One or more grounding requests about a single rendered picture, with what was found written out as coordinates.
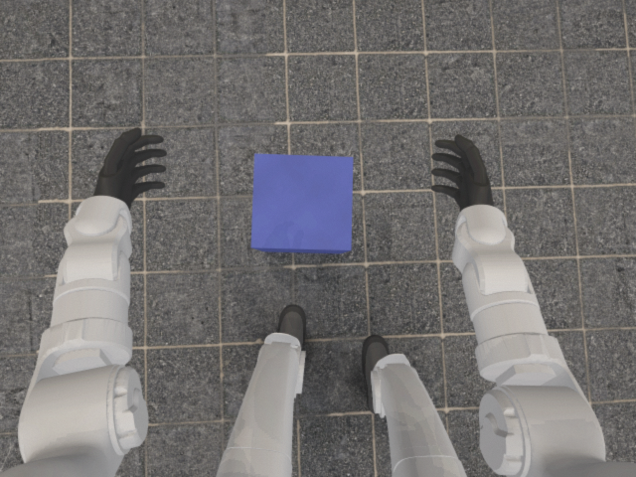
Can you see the left robot hand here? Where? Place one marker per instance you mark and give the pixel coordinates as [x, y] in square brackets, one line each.
[117, 176]

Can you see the carton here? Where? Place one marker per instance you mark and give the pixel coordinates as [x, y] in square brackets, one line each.
[302, 203]

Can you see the left robot upper arm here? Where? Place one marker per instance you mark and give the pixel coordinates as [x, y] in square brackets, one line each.
[82, 424]

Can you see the robot left forearm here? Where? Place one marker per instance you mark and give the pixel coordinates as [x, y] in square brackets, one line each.
[89, 326]

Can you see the right robot hand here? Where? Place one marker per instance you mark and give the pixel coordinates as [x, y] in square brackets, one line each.
[472, 181]

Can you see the left robot shin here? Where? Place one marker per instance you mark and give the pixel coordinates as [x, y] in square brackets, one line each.
[280, 337]

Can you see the right robot upper arm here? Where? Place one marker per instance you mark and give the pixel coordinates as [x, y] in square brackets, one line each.
[543, 431]

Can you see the left robot thigh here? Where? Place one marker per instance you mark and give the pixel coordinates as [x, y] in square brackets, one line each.
[261, 441]

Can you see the robot right forearm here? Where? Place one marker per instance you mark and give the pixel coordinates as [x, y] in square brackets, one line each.
[514, 347]

